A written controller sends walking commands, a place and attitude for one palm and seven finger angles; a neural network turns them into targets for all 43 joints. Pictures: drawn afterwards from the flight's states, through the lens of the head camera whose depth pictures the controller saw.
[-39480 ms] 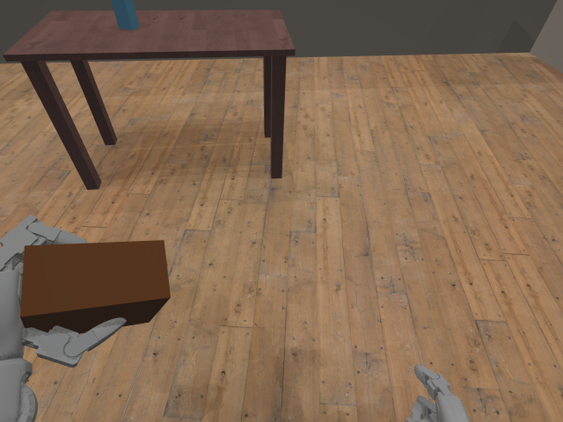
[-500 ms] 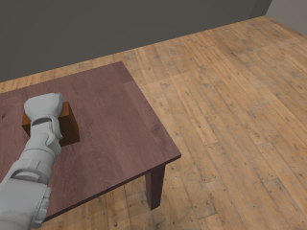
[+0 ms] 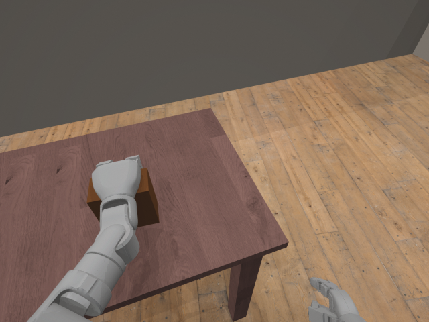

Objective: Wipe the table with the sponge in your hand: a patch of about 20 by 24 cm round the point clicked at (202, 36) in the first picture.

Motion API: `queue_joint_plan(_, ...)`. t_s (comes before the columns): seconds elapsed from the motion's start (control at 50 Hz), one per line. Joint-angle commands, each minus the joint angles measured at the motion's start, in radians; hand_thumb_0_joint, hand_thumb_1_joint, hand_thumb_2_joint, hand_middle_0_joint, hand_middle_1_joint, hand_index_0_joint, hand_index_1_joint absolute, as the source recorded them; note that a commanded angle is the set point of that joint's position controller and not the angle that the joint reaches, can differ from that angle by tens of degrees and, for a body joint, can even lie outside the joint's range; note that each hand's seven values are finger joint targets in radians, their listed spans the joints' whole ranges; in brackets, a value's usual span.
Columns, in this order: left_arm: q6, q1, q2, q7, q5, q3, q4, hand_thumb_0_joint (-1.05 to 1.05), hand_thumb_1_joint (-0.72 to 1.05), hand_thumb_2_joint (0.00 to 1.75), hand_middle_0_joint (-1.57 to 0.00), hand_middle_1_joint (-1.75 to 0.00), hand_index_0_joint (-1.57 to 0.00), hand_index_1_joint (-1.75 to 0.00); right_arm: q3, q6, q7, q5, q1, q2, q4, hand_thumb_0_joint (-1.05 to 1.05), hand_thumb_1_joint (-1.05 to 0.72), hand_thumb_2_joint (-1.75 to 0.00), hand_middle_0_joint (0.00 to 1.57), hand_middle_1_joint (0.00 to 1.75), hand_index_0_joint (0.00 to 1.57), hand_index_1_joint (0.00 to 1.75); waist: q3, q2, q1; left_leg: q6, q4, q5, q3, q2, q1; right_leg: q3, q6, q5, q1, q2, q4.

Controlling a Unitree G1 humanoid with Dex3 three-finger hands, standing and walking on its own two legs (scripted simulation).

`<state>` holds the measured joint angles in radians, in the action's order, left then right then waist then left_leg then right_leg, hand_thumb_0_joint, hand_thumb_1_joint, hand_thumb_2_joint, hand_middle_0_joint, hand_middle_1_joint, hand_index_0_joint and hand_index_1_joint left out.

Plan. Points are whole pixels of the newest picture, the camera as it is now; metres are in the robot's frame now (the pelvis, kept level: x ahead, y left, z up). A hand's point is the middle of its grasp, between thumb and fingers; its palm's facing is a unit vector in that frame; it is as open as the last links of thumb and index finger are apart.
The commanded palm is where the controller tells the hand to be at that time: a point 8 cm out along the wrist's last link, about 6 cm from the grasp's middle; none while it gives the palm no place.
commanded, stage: wipe back along the third lane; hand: left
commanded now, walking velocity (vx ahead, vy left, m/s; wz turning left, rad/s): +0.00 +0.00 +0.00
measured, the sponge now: (128, 206) +0.35 +0.24 -0.01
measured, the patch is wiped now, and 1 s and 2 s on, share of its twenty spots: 1.00 1.00 1.00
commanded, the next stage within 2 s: slide back across to the middle lane in 0.78 s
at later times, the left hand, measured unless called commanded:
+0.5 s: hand (133, 216) +0.30 +0.20 +0.04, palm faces +0.02 -0.04 -1.00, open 10.5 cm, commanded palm +0.24 +0.18 +0.06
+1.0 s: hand (137, 235) +0.26 +0.18 +0.04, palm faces -0.01 -0.08 -1.00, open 10.5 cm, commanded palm +0.21 +0.19 +0.08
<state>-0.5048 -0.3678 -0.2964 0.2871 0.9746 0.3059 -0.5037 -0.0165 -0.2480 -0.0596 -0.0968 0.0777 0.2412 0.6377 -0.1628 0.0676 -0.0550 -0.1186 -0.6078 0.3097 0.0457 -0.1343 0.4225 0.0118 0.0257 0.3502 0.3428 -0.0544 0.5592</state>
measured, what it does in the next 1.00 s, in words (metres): shifts its weight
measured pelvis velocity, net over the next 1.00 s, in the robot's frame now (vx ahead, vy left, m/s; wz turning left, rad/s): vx -0.01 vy -0.07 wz -0.06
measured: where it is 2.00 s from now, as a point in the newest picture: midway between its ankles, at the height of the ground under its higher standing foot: outside the picture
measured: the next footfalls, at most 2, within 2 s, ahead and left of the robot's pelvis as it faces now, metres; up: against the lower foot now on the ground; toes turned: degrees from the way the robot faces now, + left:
none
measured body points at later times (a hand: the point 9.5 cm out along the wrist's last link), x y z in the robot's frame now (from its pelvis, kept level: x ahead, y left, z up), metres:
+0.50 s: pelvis -0.01 -0.04 +0.01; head -0.03 -0.06 +0.46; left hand +0.29 +0.19 +0.10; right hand +0.17 -0.28 -0.09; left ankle -0.02 +0.03 -0.73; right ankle -0.05 -0.12 -0.73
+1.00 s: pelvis -0.01 -0.07 +0.01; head -0.04 -0.11 +0.46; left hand +0.26 +0.18 +0.09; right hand +0.19 -0.31 -0.08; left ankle -0.02 +0.03 -0.73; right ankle -0.05 -0.12 -0.73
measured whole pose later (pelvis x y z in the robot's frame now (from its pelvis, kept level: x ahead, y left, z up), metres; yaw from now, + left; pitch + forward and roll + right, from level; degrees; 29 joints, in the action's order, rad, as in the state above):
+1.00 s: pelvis -0.01 -0.07 +0.01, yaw -3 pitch +2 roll +1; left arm -0.46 0.03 -0.36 0.23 0.92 0.17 -0.19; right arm -0.03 -0.20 0.01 -0.10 0.04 0.27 0.65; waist -0.10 0.08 -0.05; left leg -0.03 -0.51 0.28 0.02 -0.05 0.27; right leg 0.05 0.11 0.30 0.22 -0.13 0.50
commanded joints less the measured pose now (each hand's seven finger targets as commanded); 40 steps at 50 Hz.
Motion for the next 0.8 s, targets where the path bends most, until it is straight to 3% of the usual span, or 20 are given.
queue_joint_plan(0.0,-0.02,-0.055,0.031,-0.082,-0.051,0.008,0.044,0.0,0.1,1.3,-1.2,-1.6,-1.2,-1.6,0.04,0.033,0.009,0.002,-0.113,0.146,-0.138,0.0,-0.9,-0.9,0.2,0.3,0.2,0.3,-0.124,-0.098,0.036,0.155,0.069,-0.537,0.147,0.172,-0.26,-0.036,0.052,-0.263,0.052,-0.013,-0.025)
queue_joint_plan(0.02,-0.019,-0.038,0.06,-0.086,-0.055,0.035,0.057,0.0,0.1,1.3,-1.2,-1.6,-1.2,-1.6,0.038,0.034,0.008,-0.001,-0.11,0.137,-0.145,0.0,-0.9,-0.9,0.2,0.3,0.2,0.3,-0.132,-0.095,0.044,0.153,0.064,-0.551,0.144,0.169,-0.267,-0.039,0.049,-0.27,0.041,-0.012,-0.021)
queue_joint_plan(0.08,-0.014,0.025,0.062,-0.093,-0.058,0.038,0.089,0.0,0.1,1.3,-1.2,-1.6,-1.2,-1.6,0.035,0.039,0.004,-0.003,-0.122,0.134,-0.158,0.0,-0.9,-0.9,0.2,0.3,0.2,0.3,-0.136,-0.109,0.039,0.14,0.059,-0.54,0.12,0.157,-0.252,-0.034,0.05,-0.305,0.004,-0.012,-0.026)
queue_joint_plan(0.1,-0.012,0.07,0.005,-0.09,-0.055,-0.02,0.09,0.0,0.1,1.3,-1.2,-1.6,-1.2,-1.6,0.036,0.04,0.003,0.0,-0.126,0.143,-0.157,0.0,-0.9,-0.9,0.2,0.3,0.2,0.3,-0.138,-0.112,0.022,0.143,0.062,-0.543,0.124,0.161,-0.241,-0.026,0.054,-0.313,-0.008,-0.015,-0.024)
queue_joint_plan(0.16,-0.015,0.071,0.067,-0.095,-0.062,0.046,0.144,0.0,0.1,1.3,-1.2,-1.6,-1.2,-1.6,0.032,0.04,0.0,-0.005,-0.136,0.133,-0.169,0.0,-0.9,-0.9,0.2,0.3,0.2,0.3,-0.112,-0.115,0.04,0.126,0.066,-0.496,0.105,0.151,-0.224,-0.027,0.05,-0.322,-0.02,-0.012,-0.033)
queue_joint_plan(0.2,-0.025,0.118,-0.004,-0.089,-0.067,-0.026,0.151,0.0,0.1,1.3,-1.2,-1.6,-1.2,-1.6,0.032,0.04,0.003,-0.005,-0.15,0.14,-0.171,0.0,-0.9,-0.9,0.2,0.3,0.2,0.3,-0.089,-0.112,0.018,0.121,0.084,-0.431,0.096,0.145,-0.192,-0.015,0.057,-0.314,-0.044,-0.016,-0.044)
queue_joint_plan(0.22,-0.029,0.099,0.027,-0.09,-0.073,0.006,0.164,0.0,0.1,1.3,-1.2,-1.6,-1.2,-1.6,0.027,0.039,0.007,-0.008,-0.152,0.133,-0.173,0.0,-0.9,-0.9,0.2,0.3,0.2,0.3,-0.08,-0.116,0.031,0.114,0.088,-0.396,0.083,0.138,-0.185,-0.018,0.054,-0.315,-0.057,-0.011,-0.048)
queue_joint_plan(0.24,-0.033,0.094,0.015,-0.09,-0.076,-0.005,0.164,0.0,0.1,1.3,-1.2,-1.6,-1.2,-1.6,0.027,0.038,0.01,-0.009,-0.154,0.135,-0.17,0.0,-0.9,-0.9,0.2,0.3,0.2,0.3,-0.068,-0.133,0.033,0.104,0.094,-0.354,0.073,0.133,-0.168,-0.011,0.055,-0.319,-0.069,-0.012,-0.056)
queue_joint_plan(0.3,-0.043,0.169,-0.052,-0.083,-0.081,-0.075,0.173,0.0,0.1,1.3,-1.2,-1.6,-1.2,-1.6,0.023,0.041,0.022,-0.009,-0.175,0.142,-0.17,0.0,-0.9,-0.9,0.2,0.3,0.2,0.3,-0.064,-0.122,0.007,0.092,0.114,-0.306,0.06,0.121,-0.142,0.02,0.06,-0.333,-0.117,-0.009,-0.071)
queue_joint_plan(0.32,-0.04,0.176,-0.016,-0.085,-0.09,-0.047,0.196,0.0,0.1,1.3,-1.2,-1.6,-1.2,-1.6,0.021,0.044,0.024,-0.01,-0.175,0.134,-0.177,0.0,-0.9,-0.9,0.2,0.3,0.2,0.3,-0.068,-0.14,0.016,0.085,0.111,-0.306,0.051,0.116,-0.141,0.018,0.054,-0.356,-0.139,-0.005,-0.072)
queue_joint_plan(0.36,-0.039,0.2,-0.032,-0.089,-0.093,-0.059,0.198,0.0,0.1,1.3,-1.2,-1.6,-1.2,-1.6,0.019,0.047,0.03,-0.013,-0.184,0.135,-0.174,0.0,-0.9,-0.9,0.2,0.3,0.2,0.3,-0.041,-0.154,0.017,0.074,0.121,-0.264,0.04,0.11,-0.121,0.036,0.051,-0.352,-0.151,-0.003,-0.089)
queue_joint_plan(0.4,-0.037,0.211,-0.062,-0.09,-0.085,-0.084,0.208,0.0,0.1,1.3,-1.2,-1.6,-1.2,-1.6,0.022,0.049,0.035,-0.011,-0.19,0.143,-0.169,0.0,-0.9,-0.9,0.2,0.3,0.2,0.3,-0.03,-0.13,0.011,0.071,0.13,-0.245,0.038,0.108,-0.119,0.055,0.055,-0.342,-0.152,-0.004,-0.099)
queue_joint_plan(0.42,-0.034,0.228,-0.026,-0.093,-0.091,-0.055,0.221,0.0,0.1,1.3,-1.2,-1.6,-1.2,-1.6,0.021,0.052,0.035,-0.013,-0.189,0.134,-0.177,0.0,-0.9,-0.9,0.2,0.3,0.2,0.3,-0.021,-0.133,0.016,0.068,0.129,-0.246,0.034,0.105,-0.117,0.049,0.052,-0.35,-0.161,0.0,-0.099)
queue_joint_plan(0.46,-0.029,0.246,-0.025,-0.098,-0.093,-0.05,0.232,0.0,0.1,1.3,-1.2,-1.6,-1.2,-1.6,0.021,0.059,0.036,-0.015,-0.197,0.134,-0.178,0.0,-0.9,-0.9,0.2,0.3,0.2,0.3,-0.009,-0.131,0.015,0.064,0.135,-0.223,0.03,0.101,-0.112,0.061,0.051,-0.336,-0.16,0.0,-0.111)
queue_joint_plan(0.5,-0.022,0.282,-0.079,-0.097,-0.094,-0.108,0.24,0.0,0.1,1.3,-1.2,-1.6,-1.2,-1.6,0.026,0.062,0.039,-0.013,-0.203,0.141,-0.174,0.0,-0.9,-0.9,0.2,0.3,0.2,0.3,-0.016,-0.136,0.002,0.063,0.139,-0.211,0.029,0.098,-0.105,0.086,0.052,-0.336,-0.179,0.0,-0.119)
queue_joint_plan(0.52,-0.018,0.27,-0.034,-0.101,-0.099,-0.061,0.258,0.0,0.1,1.3,-1.2,-1.6,-1.2,-1.6,0.022,0.064,0.042,-0.013,-0.206,0.133,-0.179,0.0,-0.9,-0.9,0.2,0.3,0.2,0.3,-0.008,-0.144,0.014,0.059,0.141,-0.198,0.021,0.094,-0.104,0.079,0.047,-0.336,-0.186,0.005,-0.123)
queue_joint_plan(0.6,0.002,0.345,-0.09,-0.098,-0.103,-0.125,0.279,0.0,0.1,1.3,-1.2,-1.6,-1.2,-1.6,0.027,0.074,0.046,-0.011,-0.213,0.139,-0.171,0.0,-0.9,-0.9,0.2,0.3,0.2,0.3,-0.018,-0.15,-0.002,0.059,0.14,-0.2,0.012,0.087,-0.101,0.117,0.045,-0.385,-0.218,0.007,-0.128)
queue_joint_plan(0.64,0.012,0.373,-0.055,-0.098,-0.106,-0.096,0.301,0.0,0.1,1.3,-1.2,-1.6,-1.2,-1.6,0.026,0.081,0.044,-0.011,-0.217,0.13,-0.176,0.0,-0.9,-0.9,0.2,0.3,0.2,0.3,-0.004,-0.154,0.004,0.056,0.134,-0.202,0.006,0.084,-0.099,0.117,0.04,-0.407,-0.219,0.01,-0.129)
queue_joint_plan(0.7,0.018,0.396,-0.086,-0.093,-0.102,-0.127,0.318,0.0,0.1,1.3,-1.2,-1.6,-1.2,-1.6,0.031,0.086,0.044,-0.009,-0.218,0.135,-0.167,0.0,-0.9,-0.9,0.2,0.3,0.2,0.3,0.003,-0.163,0.001,0.058,0.134,-0.204,0.006,0.084,-0.101,0.135,0.041,-0.42,-0.217,0.008,-0.13)
queue_joint_plan(0.78,0.017,0.406,-0.064,-0.094,-0.108,-0.105,0.339,0.0,0.1,1.3,-1.2,-1.6,-1.2,-1.6,0.028,0.092,0.052,-0.008,-0.234,0.128,-0.173,0.0,-0.9,-0.9,0.2,0.3,0.2,0.3,0.024,-0.17,0.004,0.053,0.13,-0.183,-0.001,0.077,-0.096,0.146,0.031,-0.421,-0.215,0.015,-0.141)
